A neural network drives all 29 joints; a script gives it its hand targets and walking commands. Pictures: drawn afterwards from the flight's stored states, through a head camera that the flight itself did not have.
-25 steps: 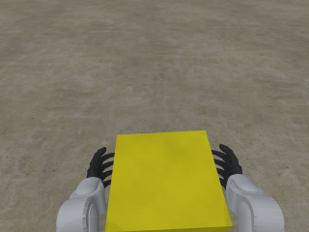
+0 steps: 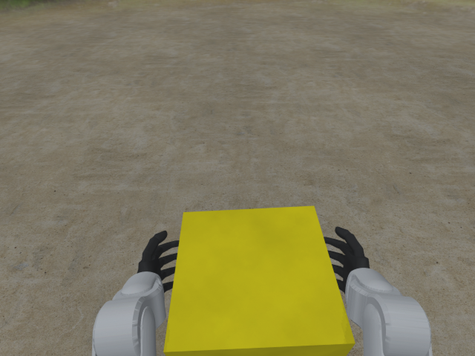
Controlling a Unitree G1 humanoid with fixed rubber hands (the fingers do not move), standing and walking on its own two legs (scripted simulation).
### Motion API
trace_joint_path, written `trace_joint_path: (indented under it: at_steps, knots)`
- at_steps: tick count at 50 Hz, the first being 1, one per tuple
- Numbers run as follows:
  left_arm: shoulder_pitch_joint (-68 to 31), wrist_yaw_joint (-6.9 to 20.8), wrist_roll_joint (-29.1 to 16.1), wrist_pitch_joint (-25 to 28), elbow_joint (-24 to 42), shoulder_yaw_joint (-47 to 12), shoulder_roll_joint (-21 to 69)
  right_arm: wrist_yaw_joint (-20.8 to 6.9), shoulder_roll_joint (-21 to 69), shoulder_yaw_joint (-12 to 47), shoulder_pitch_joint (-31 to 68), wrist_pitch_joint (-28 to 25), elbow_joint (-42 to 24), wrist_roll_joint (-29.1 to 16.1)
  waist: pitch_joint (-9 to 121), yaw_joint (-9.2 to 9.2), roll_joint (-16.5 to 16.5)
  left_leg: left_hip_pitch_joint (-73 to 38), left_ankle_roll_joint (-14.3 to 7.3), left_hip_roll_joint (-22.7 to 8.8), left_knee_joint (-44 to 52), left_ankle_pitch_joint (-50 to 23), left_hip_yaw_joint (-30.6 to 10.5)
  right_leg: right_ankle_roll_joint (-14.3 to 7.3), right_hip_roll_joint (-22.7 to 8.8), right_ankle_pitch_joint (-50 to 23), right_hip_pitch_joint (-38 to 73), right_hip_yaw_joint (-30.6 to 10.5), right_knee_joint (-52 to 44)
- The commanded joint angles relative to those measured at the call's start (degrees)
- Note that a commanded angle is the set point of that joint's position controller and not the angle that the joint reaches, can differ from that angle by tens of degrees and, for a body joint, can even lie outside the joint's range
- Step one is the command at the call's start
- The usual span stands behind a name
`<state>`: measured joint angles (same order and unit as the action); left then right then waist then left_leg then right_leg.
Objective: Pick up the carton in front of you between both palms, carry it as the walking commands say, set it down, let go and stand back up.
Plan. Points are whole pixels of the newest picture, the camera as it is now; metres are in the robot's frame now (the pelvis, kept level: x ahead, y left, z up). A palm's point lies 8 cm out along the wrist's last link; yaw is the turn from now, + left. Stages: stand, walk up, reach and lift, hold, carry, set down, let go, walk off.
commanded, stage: carry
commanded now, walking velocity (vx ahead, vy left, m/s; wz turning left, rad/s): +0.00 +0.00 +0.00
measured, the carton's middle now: (253, 304) +0.23 +0.00 +0.02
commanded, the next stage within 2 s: none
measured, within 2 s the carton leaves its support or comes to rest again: neither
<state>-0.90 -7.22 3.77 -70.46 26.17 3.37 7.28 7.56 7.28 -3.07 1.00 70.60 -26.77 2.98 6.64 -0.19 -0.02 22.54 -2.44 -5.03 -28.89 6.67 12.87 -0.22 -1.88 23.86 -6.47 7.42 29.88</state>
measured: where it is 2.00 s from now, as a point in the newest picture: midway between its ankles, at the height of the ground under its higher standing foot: outside the picture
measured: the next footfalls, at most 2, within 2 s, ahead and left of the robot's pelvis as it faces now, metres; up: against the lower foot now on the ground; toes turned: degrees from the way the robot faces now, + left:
right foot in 1.70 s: +0.28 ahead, -0.15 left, +0.00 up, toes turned -11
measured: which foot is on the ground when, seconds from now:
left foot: down 0.00-1.00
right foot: down 0.00-1.00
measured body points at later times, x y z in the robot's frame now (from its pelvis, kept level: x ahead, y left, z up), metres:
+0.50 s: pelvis -0.01 -0.02 +0.00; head -0.02 -0.01 +0.45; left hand +0.27 +0.14 +0.02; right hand +0.28 -0.17 +0.03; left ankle +0.10 +0.10 -0.73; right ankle -0.09 -0.10 -0.73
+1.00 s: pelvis -0.01 -0.02 -0.01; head -0.01 -0.02 +0.45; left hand +0.29 +0.13 +0.02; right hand +0.29 -0.17 +0.03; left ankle +0.10 +0.10 -0.73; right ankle -0.09 -0.10 -0.73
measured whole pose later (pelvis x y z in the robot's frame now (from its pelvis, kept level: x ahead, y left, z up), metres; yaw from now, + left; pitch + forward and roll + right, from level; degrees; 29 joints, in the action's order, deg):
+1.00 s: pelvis -0.01 -0.02 -0.01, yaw +0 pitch +1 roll +0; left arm -11.3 -2.0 12.9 -42.2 -7.5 9.3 8.0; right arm 1.6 8.0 -9.0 11.6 42.5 6.5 12.4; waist 2.3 0.0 0.5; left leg 24.9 -0.9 -6.6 -30.3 5.8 12.1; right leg -2.3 -0.6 25.4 -10.0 7.7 34.2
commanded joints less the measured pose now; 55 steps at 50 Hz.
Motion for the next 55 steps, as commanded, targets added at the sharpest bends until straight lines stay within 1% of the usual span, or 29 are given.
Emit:
trace_joint_path:
  at_steps: [1,4,9,11,14,18,22,28,31,35,40,44,47,52,55]
  knots:
    - [-23.89,7.13,-13.99,1.60,1.59,-34.58,40.32,-7.69,40.48,34.42,24.43,-1.99,-2.33,-14.20,4.87,-0.05,-0.12,-12.51,1.12,-5.09,3.84,-1.34,-8.63,-1.57,-5.68,-5.23,-11.37,-5.39,-8.44]
    - [-25.44,8.37,-12.69,3.85,-1.88,-33.68,39.40,-8.89,39.68,33.19,25.58,-4.11,1.53,-12.76,4.98,-0.08,-0.40,-12.67,1.19,-5.12,3.92,-0.89,-8.64,-1.71,-5.59,-4.92,-11.85,-5.67,-8.47]
    - [-27.74,10.51,-11.30,8.53,-6.17,-33.17,41.52,-10.96,41.71,32.78,28.11,-8.71,6.05,-11.45,7.24,-0.10,-0.57,-13.49,0.91,-5.36,3.25,-3.32,-8.58,-1.81,-5.36,-6.66,-10.93,-5.50,-7.31]
    - [-28.11,11.25,-10.71,10.40,-7.83,-32.90,42.17,-11.61,42.19,32.43,28.57,-10.51,7.65,-10.58,8.13,-0.08,-0.04,-13.92,0.89,-5.35,2.36,-5.02,-8.17,-1.83,-5.36,-8.14,-10.78,-5.47,-6.84]
    - [-28.35,12.23,-9.13,13.41,-11.48,-31.31,42.28,-12.47,42.25,30.66,28.72,-13.41,11.54,-8.83,8.92,-0.06,-0.21,-13.93,0.66,-5.46,1.25,-7.43,-7.76,-1.83,-5.45,-10.89,-10.33,-5.42,-5.78]
    - [-29.40,13.37,-6.95,18.14,-16.41,-29.12,42.34,-13.62,42.26,28.06,28.95,-18.07,17.02,-6.53,9.82,0.03,0.12,-13.53,0.49,-5.57,0.04,-10.54,-7.25,-1.71,-5.66,-15.15,-9.39,-5.29,-4.51]
    - [-30.86,14.41,-4.99,23.06,-21.73,-26.89,42.59,-14.69,42.42,25.63,30.74,-23.22,22.22,-4.65,10.08,0.13,0.01,-13.03,0.52,-5.43,-0.52,-11.54,-6.72,-1.59,-5.84,-17.97,-8.80,-5.28,-3.91]
    - [-35.90,16.15,-3.15,30.74,-29.51,-24.01,44.18,-16.38,43.77,23.01,35.49,-30.98,30.12,-2.59,10.79,0.07,0.21,-13.48,0.72,-5.26,-0.55,-11.33,-6.50,-1.81,-5.69,-17.60,-8.50,-5.31,-3.60]
    - [-37.48,17.03,-3.31,33.44,-31.32,-24.89,46.61,-17.29,46.17,24.12,37.35,-33.77,31.49,-2.84,11.86,0.07,0.20,-13.73,0.64,-5.23,-0.88,-12.29,-6.38,-1.81,-5.73,-19.29,-7.70,-5.33,-2.97]
    - [-37.88,17.89,-4.12,34.01,-31.21,-26.50,48.95,-17.99,48.88,26.06,37.82,-34.31,31.11,-3.57,13.05,0.16,0.61,-13.86,0.26,-5.12,-1.24,-12.94,-6.08,-1.76,-5.83,-20.98,-7.02,-5.27,-2.32]
    - [-35.76,17.93,-5.40,31.25,-28.20,-28.57,50.47,-18.01,50.86,28.53,36.48,-31.58,27.71,-5.27,13.60,0.24,0.47,-13.95,0.07,-5.07,-1.55,-14.18,-5.90,-1.83,-5.71,-21.85,-6.73,-5.06,-1.85]
    - [-34.36,17.87,-4.64,30.00,-28.72,-27.58,49.17,-17.88,49.51,26.96,34.56,-30.11,28.54,-4.14,13.22,0.29,0.45,-13.67,0.14,-5.17,-1.64,-13.61,-6.02,-1.66,-5.92,-22.58,-6.92,-5.35,-2.06]
    - [-35.60,18.00,-4.62,30.13,-28.87,-27.41,49.31,-17.97,49.55,26.33,35.03,-30.10,29.12,-3.79,11.98,0.29,0.75,-12.94,0.38,-5.06,-1.43,-12.85,-5.86,-1.49,-6.01,-22.45,-7.48,-5.30,-2.38]
    - [-37.22,18.15,-5.02,30.36,-29.03,-27.67,50.37,-18.20,50.67,26.74,36.83,-30.43,29.35,-4.39,11.32,0.29,0.50,-13.03,0.66,-5.01,-0.84,-10.70,-6.08,-1.78,-6.00,-19.38,-8.01,-5.47,-3.30]
    - [-37.45,18.28,-5.08,30.33,-29.40,-27.47,50.69,-18.29,50.87,26.68,37.02,-30.41,29.50,-4.36,11.49,0.27,0.66,-13.25,0.56,-5.08,-0.74,-11.00,-6.20,-1.86,-5.84,-18.79,-8.11,-5.39,-3.31]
